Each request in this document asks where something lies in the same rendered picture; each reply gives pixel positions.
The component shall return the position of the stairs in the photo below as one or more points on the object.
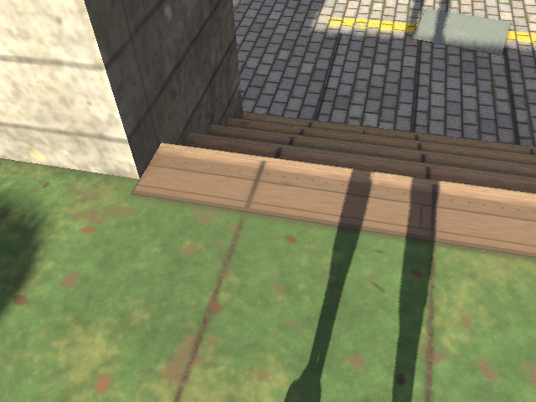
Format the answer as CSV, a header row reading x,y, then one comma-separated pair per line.
x,y
478,179

